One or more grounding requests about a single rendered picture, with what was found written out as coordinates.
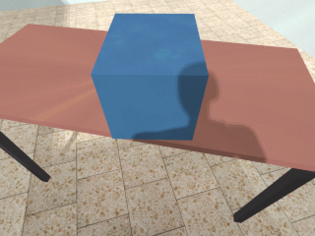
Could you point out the carton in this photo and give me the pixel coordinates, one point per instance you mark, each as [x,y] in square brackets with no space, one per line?
[150,76]

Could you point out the table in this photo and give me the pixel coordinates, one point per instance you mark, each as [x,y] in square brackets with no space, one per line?
[258,104]

